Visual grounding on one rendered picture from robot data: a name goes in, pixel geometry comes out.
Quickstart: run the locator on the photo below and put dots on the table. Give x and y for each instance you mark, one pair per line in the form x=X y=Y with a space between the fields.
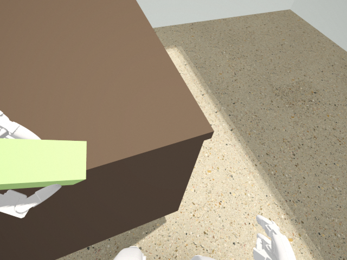
x=96 y=71

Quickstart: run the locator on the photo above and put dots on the left robot hand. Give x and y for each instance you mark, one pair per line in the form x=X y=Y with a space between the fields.
x=12 y=202

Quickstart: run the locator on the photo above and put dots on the sponge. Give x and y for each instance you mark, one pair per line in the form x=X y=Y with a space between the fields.
x=27 y=163

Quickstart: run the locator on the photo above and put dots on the right robot hand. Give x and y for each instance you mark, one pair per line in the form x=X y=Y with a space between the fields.
x=278 y=248

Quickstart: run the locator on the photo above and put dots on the robot left thigh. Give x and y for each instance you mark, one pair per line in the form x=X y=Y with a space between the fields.
x=130 y=254

